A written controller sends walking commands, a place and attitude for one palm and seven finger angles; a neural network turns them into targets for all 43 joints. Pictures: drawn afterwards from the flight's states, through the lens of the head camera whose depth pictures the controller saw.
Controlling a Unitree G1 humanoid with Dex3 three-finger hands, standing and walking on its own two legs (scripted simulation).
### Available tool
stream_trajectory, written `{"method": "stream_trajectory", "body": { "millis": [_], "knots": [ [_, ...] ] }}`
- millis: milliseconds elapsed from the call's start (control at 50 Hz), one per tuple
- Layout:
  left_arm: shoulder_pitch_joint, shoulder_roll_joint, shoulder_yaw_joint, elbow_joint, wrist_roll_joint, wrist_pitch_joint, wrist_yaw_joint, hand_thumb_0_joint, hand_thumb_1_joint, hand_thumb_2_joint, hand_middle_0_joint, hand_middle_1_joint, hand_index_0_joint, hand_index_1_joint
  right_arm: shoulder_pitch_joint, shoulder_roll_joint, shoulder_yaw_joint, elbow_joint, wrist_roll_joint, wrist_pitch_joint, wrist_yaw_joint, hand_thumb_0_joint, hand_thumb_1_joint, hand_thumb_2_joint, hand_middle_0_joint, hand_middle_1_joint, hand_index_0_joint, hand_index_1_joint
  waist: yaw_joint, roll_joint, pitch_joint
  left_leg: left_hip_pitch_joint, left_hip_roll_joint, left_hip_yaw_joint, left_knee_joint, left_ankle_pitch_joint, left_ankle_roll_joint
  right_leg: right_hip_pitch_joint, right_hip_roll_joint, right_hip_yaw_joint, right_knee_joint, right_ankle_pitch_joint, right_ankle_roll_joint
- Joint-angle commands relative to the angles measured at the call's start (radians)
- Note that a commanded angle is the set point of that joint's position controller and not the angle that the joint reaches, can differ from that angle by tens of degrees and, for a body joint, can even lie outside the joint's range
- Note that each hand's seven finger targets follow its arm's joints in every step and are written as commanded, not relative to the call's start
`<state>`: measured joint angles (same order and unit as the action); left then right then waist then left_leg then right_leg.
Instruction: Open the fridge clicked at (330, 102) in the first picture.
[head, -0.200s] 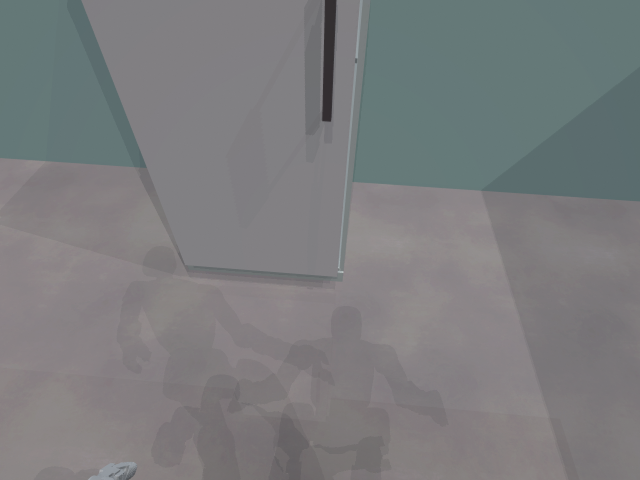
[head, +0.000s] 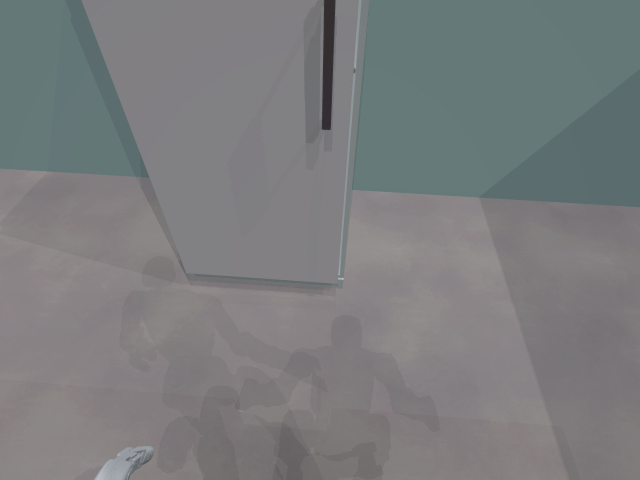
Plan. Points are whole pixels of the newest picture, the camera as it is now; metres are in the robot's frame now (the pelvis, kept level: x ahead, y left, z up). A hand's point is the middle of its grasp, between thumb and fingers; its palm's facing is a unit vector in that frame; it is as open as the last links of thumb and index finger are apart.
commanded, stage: stand and wait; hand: right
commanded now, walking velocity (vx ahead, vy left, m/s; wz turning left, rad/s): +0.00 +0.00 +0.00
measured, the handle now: (328, 61) +0.89 +0.03 +0.14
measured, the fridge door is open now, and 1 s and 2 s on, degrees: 0 0 0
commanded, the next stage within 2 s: look at it before walking up in 0.62 s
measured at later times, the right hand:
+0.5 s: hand out of the picture +0.05 -0.24 -0.15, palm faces -0.03 +0.94 -0.34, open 7.4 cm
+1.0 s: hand out of the picture +0.06 -0.23 -0.15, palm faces -0.04 +0.94 -0.33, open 7.4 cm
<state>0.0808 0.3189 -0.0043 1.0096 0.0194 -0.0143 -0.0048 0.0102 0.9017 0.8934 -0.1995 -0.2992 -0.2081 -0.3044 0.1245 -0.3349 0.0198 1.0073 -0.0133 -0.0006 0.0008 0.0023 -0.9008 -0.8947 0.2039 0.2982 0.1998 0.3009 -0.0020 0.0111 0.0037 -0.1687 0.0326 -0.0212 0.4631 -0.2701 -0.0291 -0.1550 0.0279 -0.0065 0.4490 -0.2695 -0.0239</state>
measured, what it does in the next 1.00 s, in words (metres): stands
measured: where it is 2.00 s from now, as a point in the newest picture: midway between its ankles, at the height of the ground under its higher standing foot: outside the picture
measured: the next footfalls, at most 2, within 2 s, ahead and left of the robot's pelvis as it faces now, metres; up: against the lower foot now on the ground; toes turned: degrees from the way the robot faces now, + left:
none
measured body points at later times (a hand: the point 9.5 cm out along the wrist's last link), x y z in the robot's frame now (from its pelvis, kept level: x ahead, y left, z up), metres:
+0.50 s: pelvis -0.02 +0.01 +0.00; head -0.02 +0.01 +0.45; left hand +0.06 +0.31 -0.13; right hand +0.06 -0.29 -0.13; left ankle -0.01 +0.14 -0.74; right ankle -0.02 -0.10 -0.74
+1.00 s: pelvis -0.02 +0.02 +0.01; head -0.02 +0.02 +0.46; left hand +0.06 +0.31 -0.13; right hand +0.06 -0.28 -0.13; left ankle -0.01 +0.14 -0.74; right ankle -0.02 -0.10 -0.74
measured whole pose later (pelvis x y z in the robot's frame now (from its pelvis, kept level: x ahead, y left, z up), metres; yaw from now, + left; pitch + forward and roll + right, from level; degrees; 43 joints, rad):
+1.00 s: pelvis -0.02 +0.02 +0.01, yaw +0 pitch -2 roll +0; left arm 0.13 0.33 0.00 1.11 0.01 -0.01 0.00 0.01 0.90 0.89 -0.20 -0.30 -0.21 -0.30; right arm 0.14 -0.34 0.01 1.09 -0.01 -0.01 0.00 0.00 -0.90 -0.89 0.20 0.30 0.20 0.30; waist 0.01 0.00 0.02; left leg -0.15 0.01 -0.01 0.38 -0.20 0.00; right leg -0.13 0.00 0.00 0.36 -0.20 0.00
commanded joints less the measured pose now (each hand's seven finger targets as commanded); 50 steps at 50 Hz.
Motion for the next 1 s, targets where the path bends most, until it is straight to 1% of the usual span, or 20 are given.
{"method": "stream_trajectory", "body": {
  "millis": [0,40,160,180,200,240,320,360,420,480,500,540,560,600,760,800,860,880,900,980],
  "knots": [
    [-0.044,0.217,0.051,-0.051,-0.006,-0.022,0.019,0.000,0.900,0.900,-0.200,-0.300,-0.200,-0.300,-0.034,-0.211,-0.054,-0.064,0.001,-0.024,-0.018,0.000,-0.900,-0.900,0.200,0.300,0.200,0.300,0.003,-0.009,-0.063,0.023,0.084,-0.065,-0.056,0.259,0.061,0.020,-0.133,0.093,-0.075,0.277,-0.019],
    [-0.046,0.217,0.051,-0.045,-0.006,-0.023,0.019,0.000,0.900,0.900,-0.200,-0.300,-0.200,-0.300,-0.036,-0.207,-0.054,-0.058,0.001,-0.023,-0.017,0.000,-0.900,-0.900,0.200,0.300,0.200,0.300,0.003,-0.018,-0.048,0.015,0.084,-0.066,-0.065,0.242,0.059,0.018,-0.132,0.093,-0.089,0.255,-0.017],
    [-0.040,0.217,0.049,-0.024,-0.007,-0.023,0.020,0.000,0.900,0.900,-0.200,-0.300,-0.200,-0.300,-0.029,-0.205,-0.055,-0.039,0.002,-0.024,-0.014,0.000,-0.900,-0.900,0.200,0.300,0.200,0.300,0.002,-0.024,-0.042,0.019,0.083,-0.075,-0.088,0.209,0.060,0.014,-0.134,0.098,-0.106,0.218,-0.015],
    [-0.037,0.217,0.049,-0.022,-0.009,-0.022,0.019,0.000,0.900,0.900,-0.200,-0.300,-0.200,-0.300,-0.031,-0.207,-0.056,-0.036,0.001,-0.025,-0.015,0.000,-0.900,-0.900,0.200,0.300,0.200,0.300,0.001,-0.012,-0.044,0.024,0.084,-0.073,-0.091,0.211,0.060,0.014,-0.134,0.102,-0.105,0.220,-0.015],
    [-0.033,0.219,0.049,-0.017,-0.008,-0.024,0.019,0.000,0.900,0.900,-0.200,-0.300,-0.200,-0.300,-0.028,-0.205,-0.056,-0.033,0.002,-0.025,-0.015,0.000,-0.900,-0.900,0.200,0.300,0.200,0.300,0.002,-0.023,-0.053,0.030,0.085,-0.073,-0.090,0.215,0.060,0.019,-0.136,0.100,-0.107,0.225,-0.015],
    [-0.033,0.218,0.047,-0.009,-0.009,-0.023,0.020,0.000,0.900,0.900,-0.200,-0.300,-0.200,-0.300,-0.026,-0.206,-0.056,-0.025,0.003,-0.026,-0.015,0.000,-0.900,-0.900,0.200,0.300,0.200,0.300,0.000,-0.018,-0.042,0.030,0.087,-0.076,-0.099,0.214,0.060,0.016,-0.136,0.101,-0.111,0.216,-0.013],
    [-0.022,0.220,0.046,0.007,-0.010,-0.023,0.019,0.000,0.900,0.900,-0.200,-0.300,-0.200,-0.300,-0.022,-0.208,-0.055,-0.011,0.003,-0.028,-0.015,0.000,-0.900,-0.900,0.200,0.300,0.200,0.300,0.001,-0.003,-0.044,0.034,0.091,-0.077,-0.110,0.214,0.061,0.022,-0.138,0.102,-0.118,0.210,-0.011],
    [-0.023,0.224,0.044,0.015,-0.010,-0.021,0.019,0.000,0.900,0.900,-0.200,-0.300,-0.200,-0.300,-0.024,-0.210,-0.053,-0.003,0.004,-0.026,-0.014,0.000,-0.900,-0.900,0.200,0.300,0.200,0.300,0.001,-0.014,-0.031,0.025,0.088,-0.083,-0.118,0.192,0.061,0.019,-0.139,0.102,-0.127,0.188,-0.009],
    [-0.015,0.224,0.042,0.024,-0.011,-0.021,0.018,0.000,0.900,0.900,-0.200,-0.300,-0.200,-0.300,-0.023,-0.211,-0.053,0.002,0.004,-0.027,-0.014,0.000,-0.900,-0.900,0.200,0.300,0.200,0.300,0.000,-0.007,-0.032,0.028,0.089,-0.083,-0.127,0.167,0.060,0.014,-0.140,0.105,-0.132,0.170,-0.009],
    [-0.012,0.225,0.042,0.029,-0.012,-0.019,0.017,0.000,0.900,0.900,-0.200,-0.300,-0.200,-0.300,-0.023,-0.212,-0.054,0.006,0.003,-0.027,-0.014,0.000,-0.900,-0.900,0.200,0.300,0.200,0.300,0.000,0.006,-0.015,0.015,0.088,-0.089,-0.141,0.134,0.061,0.006,-0.138,0.107,-0.138,0.147,-0.008],
    [-0.009,0.226,0.042,0.031,-0.010,-0.020,0.016,0.000,0.900,0.900,-0.200,-0.300,-0.200,-0.300,-0.023,-0.213,-0.052,0.009,0.003,-0.027,-0.013,0.000,-0.900,-0.900,0.200,0.300,0.200,0.300,0.001,-0.009,-0.018,0.012,0.089,-0.091,-0.141,0.125,0.061,0.009,-0.137,0.106,-0.141,0.141,-0.006],
    [-0.007,0.227,0.041,0.035,-0.010,-0.020,0.016,0.000,0.900,0.900,-0.200,-0.300,-0.200,-0.300,-0.028,-0.211,-0.052,0.009,0.003,-0.025,-0.013,0.000,-0.900,-0.900,0.200,0.300,0.200,0.300,0.001,-0.011,-0.003,0.004,0.083,-0.094,-0.144,0.102,0.060,-0.002,-0.138,0.113,-0.152,0.122,-0.007],
    [-0.007,0.227,0.040,0.037,-0.010,-0.021,0.016,0.000,0.900,0.900,-0.200,-0.300,-0.200,-0.300,-0.026,-0.211,-0.052,0.012,0.003,-0.024,-0.012,0.000,-0.900,-0.900,0.200,0.300,0.200,0.300,0.000,-0.017,-0.007,0.007,0.083,-0.090,-0.144,0.099,0.058,-0.002,-0.140,0.111,-0.155,0.117,-0.007],
    [-0.002,0.227,0.039,0.037,-0.011,-0.021,0.016,0.000,0.900,0.900,-0.200,-0.300,-0.200,-0.300,-0.026,-0.212,-0.053,0.010,0.002,-0.025,-0.012,0.000,-0.900,-0.900,0.200,0.300,0.200,0.300,0.000,-0.002,-0.012,0.011,0.085,-0.093,-0.145,0.097,0.059,-0.006,-0.138,0.115,-0.152,0.122,-0.007],
    [-0.003,0.224,0.040,0.040,-0.010,-0.023,0.016,0.000,0.900,0.900,-0.200,-0.300,-0.200,-0.300,-0.025,-0.208,-0.052,0.010,0.002,-0.028,-0.012,0.000,-0.900,-0.900,0.200,0.300,0.200,0.300,0.001,-0.011,-0.018,0.003,0.084,-0.095,-0.146,0.127,0.060,0.012,-0.141,0.109,-0.149,0.144,-0.005],
    [0.001,0.222,0.039,0.041,-0.011,-0.023,0.016,0.000,0.900,0.900,-0.200,-0.300,-0.200,-0.300,-0.027,-0.210,-0.054,0.010,0.001,-0.029,-0.014,0.000,-0.900,-0.900,0.200,0.300,0.200,0.300,0.002,-0.001,-0.025,0.014,0.086,-0.095,-0.144,0.145,0.060,0.010,-0.142,0.109,-0.146,0.160,-0.004],
    [-0.001,0.224,0.038,0.043,-0.011,-0.023,0.017,0.000,0.900,0.900,-0.200,-0.300,-0.200,-0.300,-0.026,-0.207,-0.053,0.011,0.002,-0.028,-0.013,0.000,-0.900,-0.900,0.200,0.300,0.200,0.300,0.002,-0.014,-0.022,0.014,0.085,-0.092,-0.146,0.141,0.059,0.011,-0.144,0.110,-0.153,0.155,-0.004],
    [-0.003,0.221,0.040,0.041,-0.011,-0.022,0.016,0.000,0.900,0.900,-0.200,-0.300,-0.200,-0.300,-0.023,-0.208,-0.053,0.009,0.001,-0.030,-0.014,0.000,-0.900,-0.900,0.200,0.300,0.200,0.300,-0.001,-0.003,-0.020,0.011,0.084,-0.094,-0.147,0.150,0.061,0.014,-0.142,0.111,-0.146,0.164,-0.004],
    [-0.001,0.222,0.040,0.041,-0.011,-0.023,0.017,0.000,0.900,0.900,-0.200,-0.300,-0.200,-0.300,-0.025,-0.208,-0.053,0.012,0.001,-0.029,-0.014,0.000,-0.900,-0.900,0.200,0.300,0.200,0.300,0.003,-0.007,-0.024,0.013,0.086,-0.093,-0.147,0.152,0.060,0.017,-0.143,0.108,-0.148,0.165,-0.003],
    [-0.006,0.223,0.039,0.041,-0.012,-0.022,0.017,0.000,0.900,0.900,-0.200,-0.300,-0.200,-0.300,-0.020,-0.208,-0.053,0.013,0.001,-0.030,-0.014,0.000,-0.900,-0.900,0.200,0.300,0.200,0.300,0.000,-0.014,-0.026,0.014,0.086,-0.091,-0.150,0.163,0.060,0.026,-0.144,0.106,-0.147,0.174,-0.003]
  ]
}}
